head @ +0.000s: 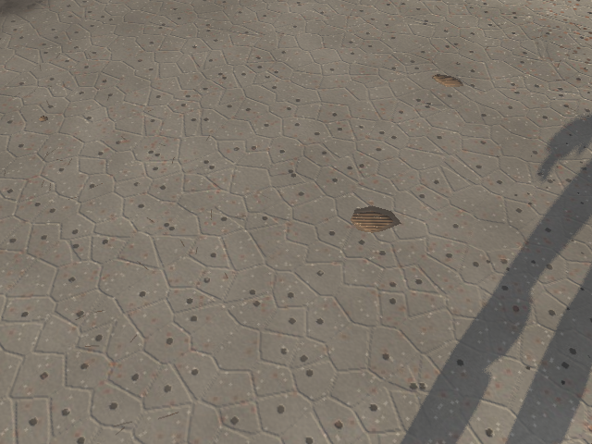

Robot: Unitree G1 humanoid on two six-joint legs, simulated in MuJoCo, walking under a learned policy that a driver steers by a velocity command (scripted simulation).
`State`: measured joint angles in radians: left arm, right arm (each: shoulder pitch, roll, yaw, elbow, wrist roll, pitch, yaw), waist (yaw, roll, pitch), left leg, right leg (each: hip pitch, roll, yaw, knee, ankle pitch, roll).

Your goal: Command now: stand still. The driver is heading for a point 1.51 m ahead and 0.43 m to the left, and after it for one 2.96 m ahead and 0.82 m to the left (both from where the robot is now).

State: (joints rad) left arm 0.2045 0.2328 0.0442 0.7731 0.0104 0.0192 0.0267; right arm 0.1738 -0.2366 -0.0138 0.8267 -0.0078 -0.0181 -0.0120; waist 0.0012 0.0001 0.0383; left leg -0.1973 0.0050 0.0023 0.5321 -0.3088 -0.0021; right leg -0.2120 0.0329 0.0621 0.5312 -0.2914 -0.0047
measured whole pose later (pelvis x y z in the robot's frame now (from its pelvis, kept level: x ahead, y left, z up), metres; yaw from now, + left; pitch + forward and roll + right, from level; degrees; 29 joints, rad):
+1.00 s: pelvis +0.39 +0.04 +0.01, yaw +0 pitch +1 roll +2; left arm 0.17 0.29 0.05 0.79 0.00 -0.07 0.02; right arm 0.33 -0.26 -0.05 0.90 0.00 -0.10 0.03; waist -0.05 -0.04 0.02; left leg -0.12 -0.10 0.05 0.25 -0.14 0.09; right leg -0.68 -0.14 0.06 0.95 -0.11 0.00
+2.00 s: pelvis +0.93 +0.09 +0.01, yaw +24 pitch +1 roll -1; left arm 0.12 0.30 0.06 0.76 0.01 -0.11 0.00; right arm 0.29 -0.28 -0.08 0.73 0.01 -0.05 0.02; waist -0.03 -0.03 0.06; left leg -0.26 -0.11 -0.03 0.40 -0.16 0.11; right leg -0.56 -0.09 0.06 1.09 -0.31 0.02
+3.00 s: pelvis +1.34 +0.41 +0.01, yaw +50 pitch +1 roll +0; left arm 0.24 0.32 0.06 0.84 -0.03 -0.06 -0.01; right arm 0.25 -0.26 -0.06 0.70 -0.01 -0.07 0.03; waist 0.00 -0.04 0.04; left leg -0.24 -0.04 0.08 0.41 -0.19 0.07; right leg -0.54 -0.11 0.04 1.15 -0.31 0.00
